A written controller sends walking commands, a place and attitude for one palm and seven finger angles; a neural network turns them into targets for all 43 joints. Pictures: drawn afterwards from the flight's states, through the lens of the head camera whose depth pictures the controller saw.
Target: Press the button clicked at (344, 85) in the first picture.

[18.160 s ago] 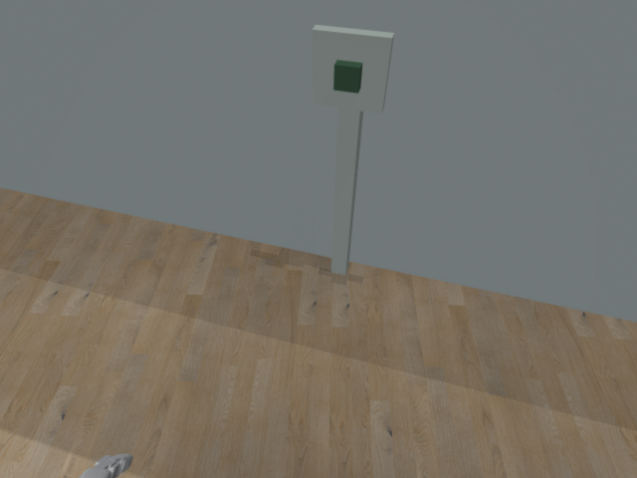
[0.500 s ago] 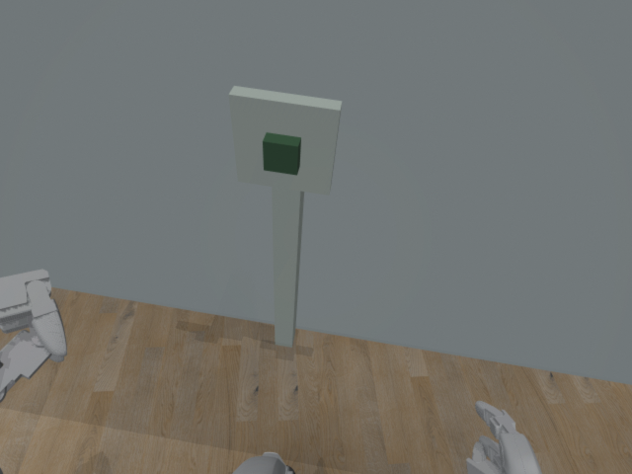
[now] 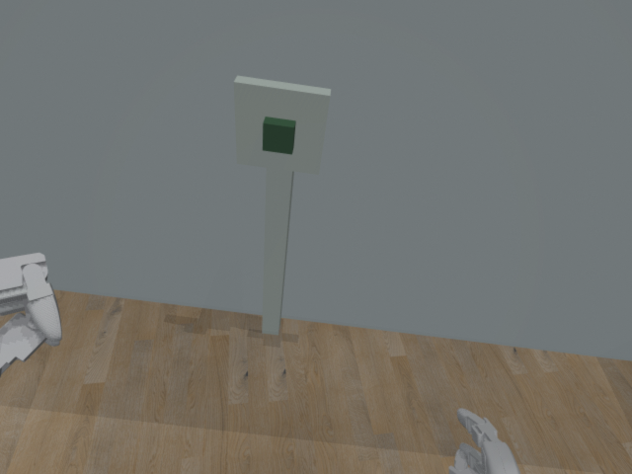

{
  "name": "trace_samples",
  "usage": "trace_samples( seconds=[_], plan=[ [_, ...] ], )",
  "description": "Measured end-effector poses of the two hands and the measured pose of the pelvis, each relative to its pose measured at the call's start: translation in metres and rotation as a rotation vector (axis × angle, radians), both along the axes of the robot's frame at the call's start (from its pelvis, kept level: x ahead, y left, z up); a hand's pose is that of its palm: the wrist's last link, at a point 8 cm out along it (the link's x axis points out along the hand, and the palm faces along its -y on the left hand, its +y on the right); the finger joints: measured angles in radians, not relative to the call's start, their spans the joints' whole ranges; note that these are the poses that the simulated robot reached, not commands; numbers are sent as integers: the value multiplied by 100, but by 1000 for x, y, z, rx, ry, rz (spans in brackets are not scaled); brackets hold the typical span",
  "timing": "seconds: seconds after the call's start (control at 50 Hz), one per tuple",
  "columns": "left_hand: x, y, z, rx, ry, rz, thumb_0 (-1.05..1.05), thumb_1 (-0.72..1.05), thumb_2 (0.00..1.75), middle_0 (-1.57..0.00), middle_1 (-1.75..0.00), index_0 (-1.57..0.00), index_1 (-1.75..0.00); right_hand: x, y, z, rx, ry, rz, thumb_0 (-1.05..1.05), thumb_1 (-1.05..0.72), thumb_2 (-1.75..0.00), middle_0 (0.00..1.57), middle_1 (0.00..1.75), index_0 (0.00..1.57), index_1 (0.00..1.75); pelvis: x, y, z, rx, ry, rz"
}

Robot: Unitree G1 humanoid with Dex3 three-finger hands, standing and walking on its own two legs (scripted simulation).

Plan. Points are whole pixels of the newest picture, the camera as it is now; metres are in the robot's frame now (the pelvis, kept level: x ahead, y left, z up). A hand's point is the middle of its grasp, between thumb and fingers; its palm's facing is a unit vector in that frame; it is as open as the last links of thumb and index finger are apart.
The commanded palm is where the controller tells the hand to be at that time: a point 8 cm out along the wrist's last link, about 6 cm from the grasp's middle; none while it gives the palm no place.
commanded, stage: stop stepping back and stand still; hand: left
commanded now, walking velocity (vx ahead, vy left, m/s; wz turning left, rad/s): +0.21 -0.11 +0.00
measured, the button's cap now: (279, 134) +0.70 +0.13 +0.08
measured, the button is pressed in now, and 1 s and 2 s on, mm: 0 0 0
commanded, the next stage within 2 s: let the arm hang, fingers relaxed in 1.32 s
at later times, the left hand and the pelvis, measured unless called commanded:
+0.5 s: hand out of the picture +0.07 +0.28 +0.19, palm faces +0.48 -0.83 -0.29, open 3.1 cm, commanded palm +0.00 +0.32 +0.20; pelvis -0.12 +0.03 +0.00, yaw +2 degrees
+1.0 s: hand out of the picture +0.06 +0.27 +0.18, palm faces +0.47 -0.78 -0.43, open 3.1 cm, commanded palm +0.00 +0.31 +0.20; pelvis -0.10 +0.02 +0.01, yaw +5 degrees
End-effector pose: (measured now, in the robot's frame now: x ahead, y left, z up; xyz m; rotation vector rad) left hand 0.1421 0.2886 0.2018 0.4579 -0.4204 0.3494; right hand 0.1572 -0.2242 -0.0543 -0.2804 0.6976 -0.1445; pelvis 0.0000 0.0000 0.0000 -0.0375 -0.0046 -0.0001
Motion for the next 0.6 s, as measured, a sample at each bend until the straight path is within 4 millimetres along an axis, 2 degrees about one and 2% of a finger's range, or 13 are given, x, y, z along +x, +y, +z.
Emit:
trace_samples(
  seconds=[0.06, 0.12, 0.2, 0.24, 0.28, 0.34, 0.44, 0.52, 0.6],
  plan=[
    [3, 9, -10, -52, 52, 16, 1, 89, 90, -131, -150, -132, -150, -27, 1, 7, 4, -19, -18, 1, -90, -90, 20, 30, 20, 30, -24, 4, 7, 9, -30, -3],
    [-11, 5, -11, -57, 119, -7, 2, 89, 90, -130, -150, -131, -150, -57, 1, 19, 16, -21, -37, 1, -90, -90, 20, 30, 20, 30, -42, 3, 17, 3, -37, -9],
    [-53, -12, 1, 0, 189, -62, 2, 89, 90, -130, -150, -131, -150, -88, -2, 26, 26, -21, -49, 1, -90, -90, 20, 30, 20, 30, -62, 4, 26, -10, -18, -1],
    [-79, -16, 7, 72, 189, -66, 2, 89, 90, -130, -150, -131, -150, -98, -6, 19, 21, -16, -38, 1, -90, -90, 20, 30, 20, 30, -75, 3, 19, 20, 0, 6],
    [-100, -15, 10, 91, 170, -52, 2, 89, 90, -130, -150, -131, -150, -108, -10, 7, 2, 26, -31, 1, -90, -90, 20, 30, 20, 30, -90, 6, 13, 20, -3, -13],
    [-118, 3, 13, 84, 103, 16, 2, 88, 90, -131, -150, -131, -150, -124, -12, -1, -14, 91, -43, 1, -90, -90, 20, 30, 20, 30, -101, 8, 13, 27, -3, -4],
    [-122, 31, -1, -57, 42, 132, 1, 89, 90, -131, -150, -131, -150, -138, -3, 6, -38, 44, -60, 1, -90, -90, 20, 30, 20, 30, -112, 21, 16, 38, 13, 9],
    [-118, 28, -9, -67, 22, 72, 2, 89, 90, -131, -150, -131, -150, -141, 11, 3, -37, -41, -58, 1, -90, -90, 20, 30, 20, 30, -127, 34, 4, 43, -14, 29],
    [-122, 20, 7, 39, 41, 11, 2, 89, 90, -131, -150, -131, -150, -153, 31, 3, 55, -31, -45, 1, -90, -90, 20, 30, 20, 30, -133, 28, 12, 48, -20, 39]
  ],
)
